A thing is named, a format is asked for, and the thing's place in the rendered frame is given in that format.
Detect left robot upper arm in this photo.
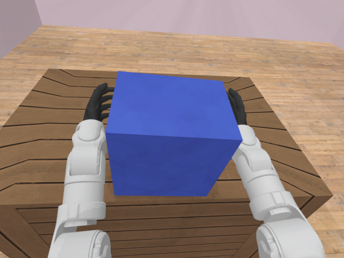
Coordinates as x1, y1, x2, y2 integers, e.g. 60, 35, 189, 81
49, 230, 112, 258

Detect robot left forearm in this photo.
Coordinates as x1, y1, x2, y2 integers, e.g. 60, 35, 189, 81
48, 119, 106, 258

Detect robot left hand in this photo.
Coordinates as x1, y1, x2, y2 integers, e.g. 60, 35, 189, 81
83, 83, 114, 122

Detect carton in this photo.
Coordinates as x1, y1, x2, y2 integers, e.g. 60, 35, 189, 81
105, 71, 243, 196

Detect pedestal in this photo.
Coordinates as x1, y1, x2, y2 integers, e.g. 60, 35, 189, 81
0, 69, 333, 258

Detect robot right forearm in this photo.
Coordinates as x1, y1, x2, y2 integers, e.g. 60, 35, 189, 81
231, 125, 325, 257

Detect robot right hand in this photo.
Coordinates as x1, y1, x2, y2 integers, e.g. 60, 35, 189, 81
226, 88, 247, 125

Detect right robot upper arm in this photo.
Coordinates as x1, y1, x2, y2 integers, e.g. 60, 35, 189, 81
256, 218, 325, 258

